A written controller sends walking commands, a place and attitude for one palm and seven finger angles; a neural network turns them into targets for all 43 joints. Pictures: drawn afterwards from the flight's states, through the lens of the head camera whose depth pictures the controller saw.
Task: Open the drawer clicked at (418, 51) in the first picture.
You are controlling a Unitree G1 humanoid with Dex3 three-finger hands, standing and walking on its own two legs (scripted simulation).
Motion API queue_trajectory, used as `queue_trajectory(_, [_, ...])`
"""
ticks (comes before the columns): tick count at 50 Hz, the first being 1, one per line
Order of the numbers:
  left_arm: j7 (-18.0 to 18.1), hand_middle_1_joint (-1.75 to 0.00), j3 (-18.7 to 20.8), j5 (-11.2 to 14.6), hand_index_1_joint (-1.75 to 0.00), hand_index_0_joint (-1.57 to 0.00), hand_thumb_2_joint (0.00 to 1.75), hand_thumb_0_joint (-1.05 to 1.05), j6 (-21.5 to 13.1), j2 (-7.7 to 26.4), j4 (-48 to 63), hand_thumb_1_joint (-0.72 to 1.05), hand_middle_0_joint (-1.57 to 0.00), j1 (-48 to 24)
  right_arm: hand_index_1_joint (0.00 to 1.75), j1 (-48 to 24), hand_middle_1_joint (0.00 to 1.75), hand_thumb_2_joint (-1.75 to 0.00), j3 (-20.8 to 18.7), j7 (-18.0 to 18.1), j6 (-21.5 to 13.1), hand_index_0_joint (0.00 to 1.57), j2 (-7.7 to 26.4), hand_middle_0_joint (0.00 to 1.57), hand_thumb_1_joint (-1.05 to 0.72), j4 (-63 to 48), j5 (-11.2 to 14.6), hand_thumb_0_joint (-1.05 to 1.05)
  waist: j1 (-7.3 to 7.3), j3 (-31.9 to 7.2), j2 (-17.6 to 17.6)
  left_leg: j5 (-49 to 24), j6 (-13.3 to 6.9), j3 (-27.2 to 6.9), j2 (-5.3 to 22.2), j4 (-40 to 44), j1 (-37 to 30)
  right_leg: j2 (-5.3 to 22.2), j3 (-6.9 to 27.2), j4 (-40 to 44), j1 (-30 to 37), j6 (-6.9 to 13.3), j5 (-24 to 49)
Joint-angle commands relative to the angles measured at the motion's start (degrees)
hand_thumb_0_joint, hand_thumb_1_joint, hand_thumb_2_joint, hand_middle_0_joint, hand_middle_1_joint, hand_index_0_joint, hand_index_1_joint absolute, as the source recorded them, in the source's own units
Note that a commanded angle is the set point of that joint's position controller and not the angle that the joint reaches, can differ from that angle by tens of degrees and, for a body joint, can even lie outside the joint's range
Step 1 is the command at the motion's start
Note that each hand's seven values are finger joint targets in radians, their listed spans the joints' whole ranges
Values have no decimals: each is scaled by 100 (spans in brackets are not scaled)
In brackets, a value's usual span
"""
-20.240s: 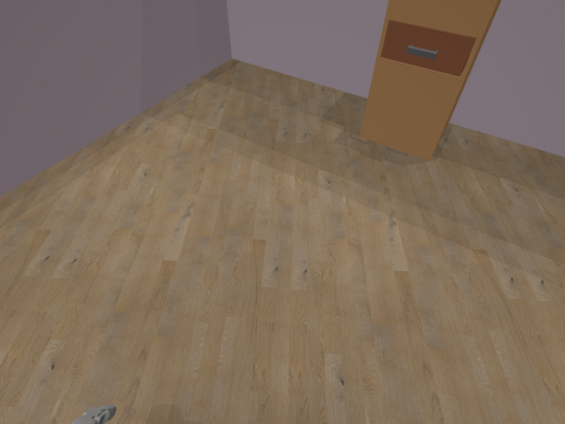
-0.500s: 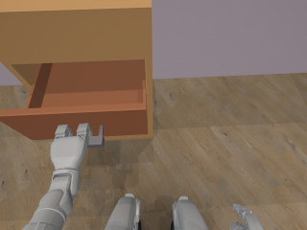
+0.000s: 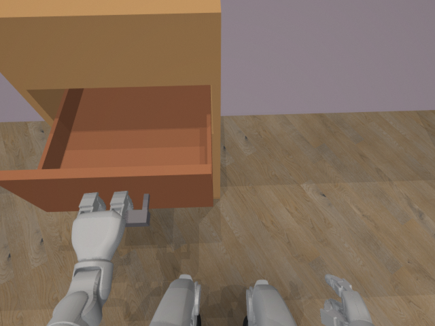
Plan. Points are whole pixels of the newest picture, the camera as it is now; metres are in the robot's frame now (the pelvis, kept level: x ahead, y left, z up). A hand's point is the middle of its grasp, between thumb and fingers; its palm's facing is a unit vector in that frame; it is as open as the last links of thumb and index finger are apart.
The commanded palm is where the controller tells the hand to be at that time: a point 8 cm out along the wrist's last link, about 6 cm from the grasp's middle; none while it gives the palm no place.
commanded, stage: pull the drawer open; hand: left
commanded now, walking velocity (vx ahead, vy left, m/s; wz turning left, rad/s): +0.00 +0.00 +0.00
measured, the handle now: (115, 209) +0.33 +0.23 -0.05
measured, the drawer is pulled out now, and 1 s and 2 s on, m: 0.21 0.28 0.30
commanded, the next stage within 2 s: open the thumb to release the handle in 1.38 s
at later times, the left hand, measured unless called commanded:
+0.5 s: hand (109, 250) +0.25 +0.23 -0.08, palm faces -0.04 -0.04 -1.00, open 5.8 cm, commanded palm +0.22 +0.23 -0.03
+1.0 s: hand (105, 272) +0.21 +0.23 -0.07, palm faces -0.07 -0.04 -1.00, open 5.8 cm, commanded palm +0.18 +0.22 -0.03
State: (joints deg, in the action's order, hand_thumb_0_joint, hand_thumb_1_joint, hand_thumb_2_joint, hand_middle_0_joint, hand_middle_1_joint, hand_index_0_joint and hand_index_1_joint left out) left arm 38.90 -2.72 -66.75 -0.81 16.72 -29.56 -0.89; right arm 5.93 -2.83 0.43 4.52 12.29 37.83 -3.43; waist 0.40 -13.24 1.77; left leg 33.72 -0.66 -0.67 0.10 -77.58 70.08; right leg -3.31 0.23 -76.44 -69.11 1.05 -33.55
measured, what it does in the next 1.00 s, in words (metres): stands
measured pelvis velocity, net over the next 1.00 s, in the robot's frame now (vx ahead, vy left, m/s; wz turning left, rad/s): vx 0.00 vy -0.01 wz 0.00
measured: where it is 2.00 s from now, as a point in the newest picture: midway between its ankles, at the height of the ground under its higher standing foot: outside the picture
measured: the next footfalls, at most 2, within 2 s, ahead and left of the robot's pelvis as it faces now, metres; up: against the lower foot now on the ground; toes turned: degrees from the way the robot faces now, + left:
none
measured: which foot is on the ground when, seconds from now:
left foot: down 0.00-1.00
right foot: down 0.00-1.00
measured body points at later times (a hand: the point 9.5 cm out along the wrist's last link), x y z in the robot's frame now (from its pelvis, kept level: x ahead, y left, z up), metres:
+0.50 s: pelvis +0.00 +0.00 +0.00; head +0.12 -0.01 +0.43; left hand +0.25 +0.23 -0.02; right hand +0.19 -0.24 -0.13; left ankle +0.02 +0.11 -0.60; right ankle +0.02 -0.11 -0.60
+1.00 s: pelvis +0.00 -0.01 -0.01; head +0.11 -0.02 +0.43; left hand +0.21 +0.23 -0.02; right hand +0.21 -0.24 -0.13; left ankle +0.02 +0.11 -0.60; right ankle +0.02 -0.11 -0.60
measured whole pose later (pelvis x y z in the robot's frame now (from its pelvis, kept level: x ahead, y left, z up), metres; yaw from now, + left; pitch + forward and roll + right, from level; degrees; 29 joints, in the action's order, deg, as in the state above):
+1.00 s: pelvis +0.00 -0.01 -0.01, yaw +0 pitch +26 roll +0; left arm 38.6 -2.5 -66.4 -2.4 16.4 -16.0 16.1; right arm 3.5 -2.1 0.8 4.2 12.2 34.9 -4.5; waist 1.4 -13.6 1.8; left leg 35.0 0.1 -0.5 0.2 -79.7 70.4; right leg -3.5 0.3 -79.5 -70.0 1.8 -35.2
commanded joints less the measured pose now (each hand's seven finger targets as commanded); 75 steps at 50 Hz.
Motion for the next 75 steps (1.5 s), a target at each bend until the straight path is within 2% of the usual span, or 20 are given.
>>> queue_trajectory(1, [161, -135, 477, 135, -135, -40, 90, 0, 86, 787, 819, 90, -40, 5, 30, -46, 30, -90, -252, 69, -194, 20, 777, 20, -90, -648, 0, 0, 140, -1959, -192, -1775, -101, 46, -158, 884, -1664, 26, -75, 1054, 1224, 206, 1853])
queue_trajectory(4, [161, -135, 609, 132, -135, -40, 90, 0, 70, 885, 928, 90, -40, 354, 30, -94, 30, -90, -243, 75, -197, 20, 759, 20, -90, -696, -3, 0, 259, -2097, -96, -1911, -93, 80, -168, 859, -1693, 30, -29, 995, 1346, 222, 2047])
queue_trajectory(5, [152, -135, 487, 168, -135, -40, 90, 0, 77, 752, 972, 90, -40, 400, 30, -76, 30, -90, -258, 66, -210, 20, 744, 20, -90, -701, -2, 0, 205, -2050, -125, -1880, -104, 75, -160, 847, -1712, 29, -32, 1039, 1348, 218, 2073])
queue_trajectory(10, [154, -135, 642, 197, -135, -40, 90, 0, 37, 818, 1037, 90, -40, 821, 30, -114, 30, -90, -247, 73, -202, 20, 725, 20, -90, -747, -4, 0, 251, -1951, -301, -1864, -97, 85, -173, 803, -1559, 24, 31, 1008, 1434, 221, 2191])
queue_trajectory(19, [252, -135, 734, 131, -135, -40, 90, 0, 3, 872, 1447, 90, -40, 1196, 30, -261, 30, -90, -238, 61, -194, 20, 739, 20, -90, -810, -42, 0, 327, -2069, -91, -2043, -73, 77, -167, 753, -1692, 33, 28, 863, 1310, 239, 2299])
queue_trajectory(21, [247, -135, 601, 160, -135, -40, 90, 0, 29, 742, 1579, 90, -40, 1318, 30, -284, 30, -90, -236, 48, -194, 20, 727, 20, -90, -838, -47, 0, 290, -2091, -122, -2043, -81, 89, -168, 752, -1710, 39, 38, 893, 1361, 229, 2371])
queue_trajectory(25, [247, -135, 722, 188, -135, -40, 90, 0, 9, 814, 1562, 90, -40, 1411, 30, -256, 30, -90, -234, 78, -209, 20, 702, 20, -90, -841, -49, 0, 283, -1962, -302, -1927, -87, 56, -169, 717, -1558, 33, 53, 889, 1385, 227, 2320])
queue_trajectory(28, [256, -135, 685, 167, -135, -40, 90, 0, 12, 791, 1710, 90, -40, 1517, 30, -310, 30, -90, -223, 72, -220, 20, 718, 20, -90, -884, -53, 0, 295, -1946, -105, -1992, -73, 30, -161, 750, -1677, 33, 0, 879, 1268, 254, 2234])
queue_trajectory(37, [238, -135, 647, 197, -135, -40, 90, 0, -32, 730, 1885, 90, -40, 1940, 30, -389, 30, -90, -193, 94, -244, 20, 661, 20, -90, -933, -76, 0, 314, -1926, -214, -1900, -82, 61, -173, 697, -1647, 47, 15, 872, 1280, 229, 2209])
queue_trajectory(40, [244, -135, 588, 174, -135, -40, 90, 0, -76, 704, 2101, 90, -40, 2065, 30, -439, 30, -90, -175, 81, -239, 20, 666, 20, -90, -1003, -90, 0, 342, -1947, -18, -1948, -73, 31, -163, 709, -1731, 39, -7, 816, 1183, 259, 2166])
queue_trajectory(45, [229, -135, 493, 164, -135, -40, 90, 0, -76, 620, 2142, 90, -40, 2136, 30, -499, 30, -90, -160, 80, -244, 20, 657, 20, -90, -1043, -108, 0, 272, -1759, -116, -1767, -86, 22, -162, 685, -1659, 47, -19, 866, 1064, 249, 1957])
queue_trajectory(49, [226, -135, 567, 155, -135, -40, 90, 0, -152, 686, 2277, 90, -40, 2416, 30, -554, 30, -90, -134, 80, -260, 20, 652, 20, -90, -1080, -128, 0, 364, -1995, -87, -1897, -76, 23, -175, 649, -1683, 53, -2, 739, 1111, 254, 2067])
queue_trajectory(50, [203, -135, 438, 163, -135, -40, 90, 0, -147, 582, 2265, 90, -40, 2395, 30, -531, 30, -90, -143, 72, -273, 20, 651, 20, -90, -1098, -129, 0, 295, -1819, -141, -1800, -85, 0, -165, 660, -1657, 50, -27, 803, 1053, 256, 1994])
queue_trajectory(54, [187, -135, 503, 176, -135, -40, 90, 0, -207, 657, 2299, 90, -40, 2385, 30, -614, 30, -90, -118, 94, -286, 20, 644, 20, -90, -1089, -136, 0, 295, -1757, -205, -1561, -100, 23, -176, 620, -1494, 84, 2, 815, 978, 237, 1721])
queue_trajectory(66, [133, -135, 752, 232, -135, -40, 90, 0, -423, 821, 2393, 90, -40, 2994, 30, -677, 30, -90, -89, 120, -310, 20, 596, 20, -90, -1154, -140, 0, 442, -1738, -323, -1407, -100, 67, -232, 476, -1172, 92, 218, 768, 1115, 238, 1780])
queue_trajectory(69, [128, -135, 804, 246, -135, -40, 90, 0, -476, 847, 2516, 90, -40, 3235, 30, -697, 30, -90, -67, 99, -302, 20, 570, 20, -90, -1187, -139, 0, 522, -1895, -184, -1515, -90, 81, -240, 479, -1203, 95, 228, 689, 1195, 258, 1929])
queue_trajectory(70, [115, -135, 746, 254, -135, -40, 90, 0, -465, 801, 2510, 90, -40, 3275, 30, -679, 30, -90, -81, 85, -304, 20, 572, 20, -90, -1206, -135, 0, 494, -1766, -156, -1499, -94, 62, -229, 491, -1210, 79, 187, 712, 1144, 273, 1909])
queue_trajectory(73, [114, -135, 759, 238, -135, -40, 90, 0, -476, 813, 2635, 90, -40, 3263, 30, -698, 30, -90, -89, 78, -295, 20, 584, 20, -90, -1233, -147, 0, 474, -1816, -142, -1582, -99, 39, -215, 488, -1280, 69, 182, 689, 1086, 281, 1963])
queue_trajectory(74, [268, -135, 1245, 89, -135, -40, 90, 0, -516, 1494, 2597, 90, -40, 1504, 30, -652, 30, -90, -113, 157, -226, 20, 680, 20, -90, -966, -136, 0, 141, -1670, -303, -1380, -119, 23, -152, 251, -1037, 111, 235, 642, 679, 194, 1743])
queue_trajectory(75, [329, -134, 1241, 46, -134, -40, 87, 0, -545, 1296, 2483, 83, -40, 1643, 30, -589, 30, -90, -148, 202, -276, 20, 633, 20, -90, -989, -153, 0, 270, -1742, -188, -1301, -111, 50, -171, 233, -994, 105, 176, 612, 757, 181, 1601])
